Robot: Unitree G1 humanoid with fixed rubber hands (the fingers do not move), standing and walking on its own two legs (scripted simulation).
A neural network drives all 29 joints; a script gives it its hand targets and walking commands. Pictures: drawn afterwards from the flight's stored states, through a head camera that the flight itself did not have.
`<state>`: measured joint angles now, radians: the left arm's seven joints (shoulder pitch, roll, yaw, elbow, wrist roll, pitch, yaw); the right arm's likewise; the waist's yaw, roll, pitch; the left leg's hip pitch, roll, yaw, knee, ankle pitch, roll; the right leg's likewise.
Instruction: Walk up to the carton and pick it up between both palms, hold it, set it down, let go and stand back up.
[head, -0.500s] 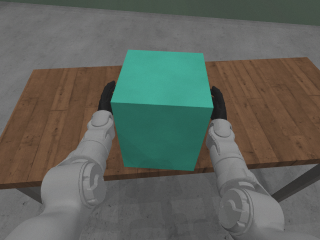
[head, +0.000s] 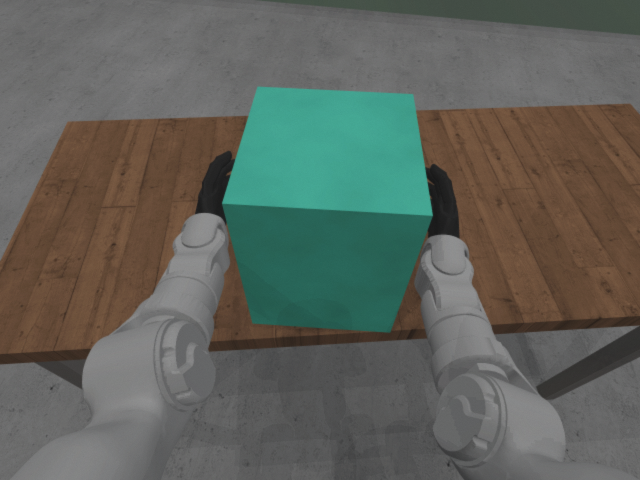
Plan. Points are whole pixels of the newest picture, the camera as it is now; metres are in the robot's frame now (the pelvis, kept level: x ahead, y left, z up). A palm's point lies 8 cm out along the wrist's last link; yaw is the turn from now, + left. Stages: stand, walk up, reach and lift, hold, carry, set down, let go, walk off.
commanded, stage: set down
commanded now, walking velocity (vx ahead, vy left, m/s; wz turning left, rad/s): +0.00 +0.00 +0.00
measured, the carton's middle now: (327, 216) +0.45 -0.03 +0.05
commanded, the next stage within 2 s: none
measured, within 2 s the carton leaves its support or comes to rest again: neither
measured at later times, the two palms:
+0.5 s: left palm (214, 210) +0.46 +0.12 +0.07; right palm (439, 228) +0.40 -0.17 +0.07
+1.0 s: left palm (216, 199) +0.48 +0.12 +0.07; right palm (446, 222) +0.41 -0.18 +0.07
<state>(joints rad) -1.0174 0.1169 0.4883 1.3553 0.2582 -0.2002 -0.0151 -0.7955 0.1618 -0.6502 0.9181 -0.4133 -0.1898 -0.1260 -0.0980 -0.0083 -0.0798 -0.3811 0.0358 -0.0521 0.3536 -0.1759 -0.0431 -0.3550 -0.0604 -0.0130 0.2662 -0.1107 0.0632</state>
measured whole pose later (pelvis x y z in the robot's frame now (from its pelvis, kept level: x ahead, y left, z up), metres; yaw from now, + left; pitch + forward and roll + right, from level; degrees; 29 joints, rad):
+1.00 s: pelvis +0.00 +0.00 -0.01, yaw -3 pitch +18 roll -2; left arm -1.11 0.23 0.09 1.43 -0.10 -0.11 0.04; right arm -0.91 -0.02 -0.23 1.15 0.06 -0.14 -0.20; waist -0.12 -0.01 -0.17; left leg -0.57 0.06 -0.03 0.50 -0.24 -0.04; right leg -0.53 -0.03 0.02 0.36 -0.13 0.06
